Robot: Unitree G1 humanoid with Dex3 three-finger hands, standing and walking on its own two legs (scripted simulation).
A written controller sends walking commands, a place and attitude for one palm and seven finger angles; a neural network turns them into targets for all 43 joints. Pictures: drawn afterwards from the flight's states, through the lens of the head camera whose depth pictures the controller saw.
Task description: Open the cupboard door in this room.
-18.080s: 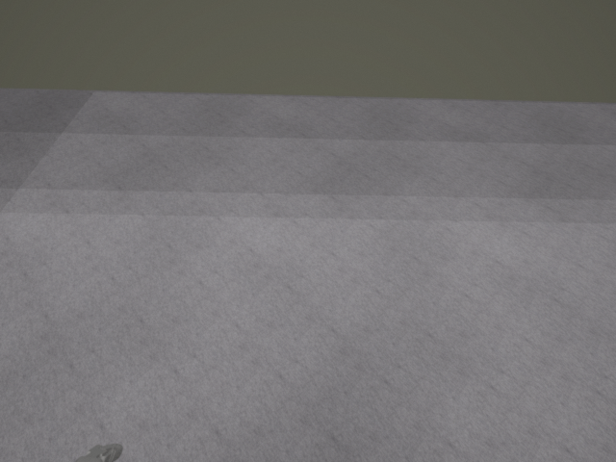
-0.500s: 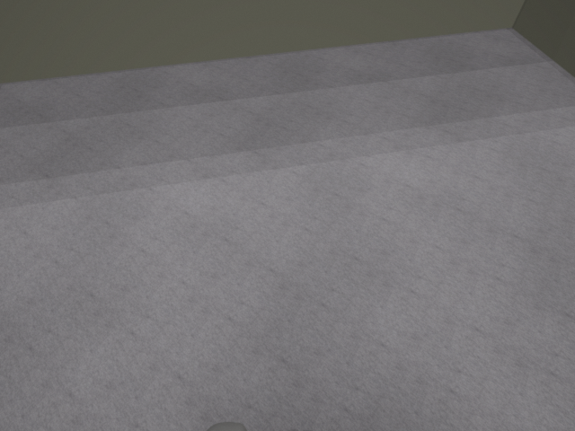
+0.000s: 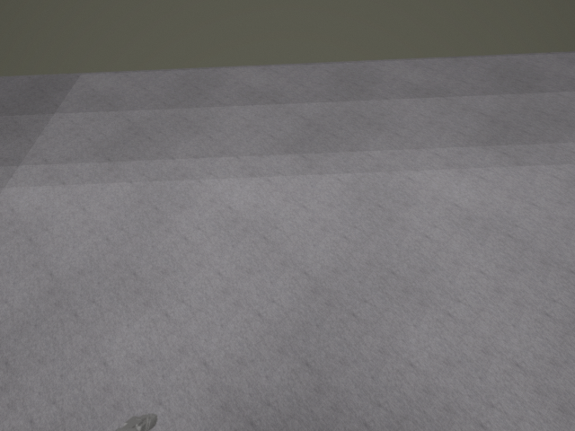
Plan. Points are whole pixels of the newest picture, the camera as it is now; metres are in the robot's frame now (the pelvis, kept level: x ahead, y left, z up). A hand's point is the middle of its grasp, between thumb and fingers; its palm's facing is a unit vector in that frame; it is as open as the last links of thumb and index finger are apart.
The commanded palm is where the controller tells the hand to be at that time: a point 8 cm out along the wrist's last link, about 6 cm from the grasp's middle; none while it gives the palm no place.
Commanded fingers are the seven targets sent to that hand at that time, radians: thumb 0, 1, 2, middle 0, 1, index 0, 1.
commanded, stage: turn or walk to find it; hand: left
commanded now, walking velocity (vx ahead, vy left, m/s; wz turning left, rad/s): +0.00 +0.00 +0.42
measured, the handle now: out of the picture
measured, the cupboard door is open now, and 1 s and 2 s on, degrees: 0 0 0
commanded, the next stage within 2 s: stand and wait in 0.08 s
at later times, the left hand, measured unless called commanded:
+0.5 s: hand out of the picture -0.06 +0.23 -0.18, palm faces +0.30 -0.92 -0.24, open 7.3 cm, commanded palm none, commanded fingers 0.00 0.90 0.90 -0.20 -0.30 -0.20 -0.30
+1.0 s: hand out of the picture -0.01 +0.21 -0.14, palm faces +0.45 -0.84 -0.29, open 7.3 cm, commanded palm none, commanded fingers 0.00 0.90 0.90 -0.20 -0.30 -0.20 -0.30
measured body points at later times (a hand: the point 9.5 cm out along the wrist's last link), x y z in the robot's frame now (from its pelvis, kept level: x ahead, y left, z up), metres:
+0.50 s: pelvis -0.03 +0.02 -0.01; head +0.01 +0.05 +0.44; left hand -0.07 +0.28 -0.16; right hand +0.13 -0.21 -0.14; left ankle -0.06 +0.12 -0.73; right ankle +0.00 -0.10 -0.72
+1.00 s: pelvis -0.03 -0.02 +0.00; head +0.02 -0.03 +0.45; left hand -0.03 +0.26 -0.11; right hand +0.13 -0.22 -0.16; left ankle -0.07 +0.11 -0.70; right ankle +0.02 -0.11 -0.73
